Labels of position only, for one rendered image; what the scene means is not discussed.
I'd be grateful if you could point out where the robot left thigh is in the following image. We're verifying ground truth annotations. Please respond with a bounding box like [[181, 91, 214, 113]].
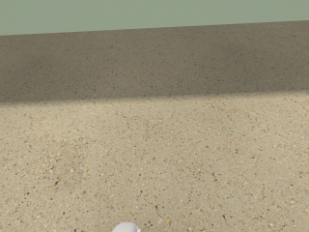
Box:
[[112, 222, 141, 232]]

